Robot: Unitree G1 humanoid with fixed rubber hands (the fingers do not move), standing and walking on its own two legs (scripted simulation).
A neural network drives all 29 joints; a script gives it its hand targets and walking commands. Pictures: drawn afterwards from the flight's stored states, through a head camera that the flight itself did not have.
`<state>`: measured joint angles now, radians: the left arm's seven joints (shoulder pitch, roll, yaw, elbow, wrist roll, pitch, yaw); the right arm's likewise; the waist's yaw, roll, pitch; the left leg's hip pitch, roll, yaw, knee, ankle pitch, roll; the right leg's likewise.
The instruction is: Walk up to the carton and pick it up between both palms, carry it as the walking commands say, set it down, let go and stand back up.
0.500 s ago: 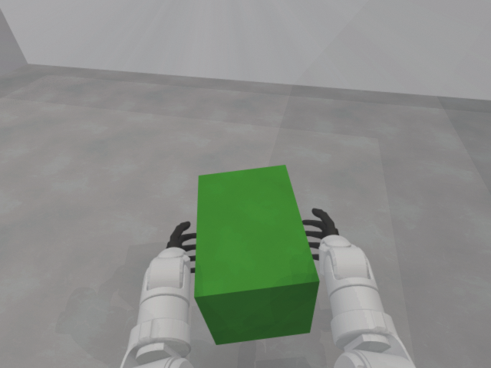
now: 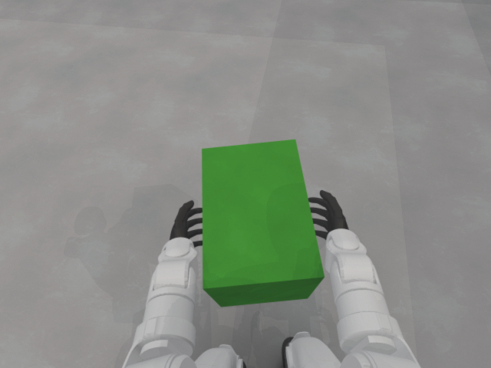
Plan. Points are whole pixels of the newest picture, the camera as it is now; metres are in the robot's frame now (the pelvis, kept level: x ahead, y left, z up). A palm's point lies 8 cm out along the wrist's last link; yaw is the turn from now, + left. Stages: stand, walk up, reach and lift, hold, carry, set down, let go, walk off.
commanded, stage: set down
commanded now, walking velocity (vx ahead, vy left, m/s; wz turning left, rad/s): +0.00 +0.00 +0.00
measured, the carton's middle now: (256, 226) +0.37 +0.01 -0.10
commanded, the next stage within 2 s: none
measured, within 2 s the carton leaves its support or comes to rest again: neither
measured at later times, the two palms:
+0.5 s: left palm (189, 241) +0.35 +0.15 -0.13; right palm (318, 232) +0.37 -0.12 -0.13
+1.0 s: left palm (196, 240) +0.39 +0.16 -0.21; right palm (309, 233) +0.40 -0.11 -0.21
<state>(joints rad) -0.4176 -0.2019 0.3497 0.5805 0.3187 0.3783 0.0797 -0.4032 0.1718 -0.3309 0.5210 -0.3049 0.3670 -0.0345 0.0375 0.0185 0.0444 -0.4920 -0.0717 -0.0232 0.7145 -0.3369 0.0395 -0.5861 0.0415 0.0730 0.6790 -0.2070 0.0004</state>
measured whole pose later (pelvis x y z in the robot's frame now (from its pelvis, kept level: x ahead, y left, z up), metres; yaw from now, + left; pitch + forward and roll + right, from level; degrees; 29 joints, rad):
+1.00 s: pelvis -0.02 +0.00 -0.13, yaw +1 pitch +34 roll +0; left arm -0.71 -0.06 0.32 0.68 0.14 0.21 0.11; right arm -0.70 0.11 -0.34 0.61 -0.18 0.18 -0.12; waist 0.03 -0.01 -0.11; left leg -1.43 -0.12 -0.04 1.40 -0.56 0.02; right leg -1.52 0.11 0.09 1.33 -0.41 0.02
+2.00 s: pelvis -0.06 -0.01 -0.28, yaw +4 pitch +37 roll +1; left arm -1.23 0.09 0.34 0.76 0.12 0.31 0.13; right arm -1.19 -0.02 -0.42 0.66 -0.14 0.28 -0.14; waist 0.01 -0.02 0.20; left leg -1.92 -0.18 -0.02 1.91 -0.64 -0.01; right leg -2.01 0.14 0.09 1.83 -0.47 0.07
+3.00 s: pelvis -0.05 +0.00 -0.37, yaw +4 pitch +32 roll -3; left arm -1.55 0.23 0.09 0.98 -0.07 0.29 0.25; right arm -1.52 -0.24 -0.35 0.92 -0.02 0.27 -0.12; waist 0.00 0.00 0.52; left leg -2.09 -0.18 0.00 2.28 -0.72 0.02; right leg -2.16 0.09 0.01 2.17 -0.59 0.07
